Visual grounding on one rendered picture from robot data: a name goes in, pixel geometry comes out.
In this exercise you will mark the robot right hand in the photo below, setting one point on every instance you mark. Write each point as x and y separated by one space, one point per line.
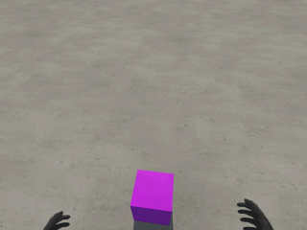
259 219

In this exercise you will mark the carton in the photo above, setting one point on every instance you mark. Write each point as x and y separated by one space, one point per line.
152 197

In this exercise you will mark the robot left hand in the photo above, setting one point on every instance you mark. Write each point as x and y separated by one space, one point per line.
52 223

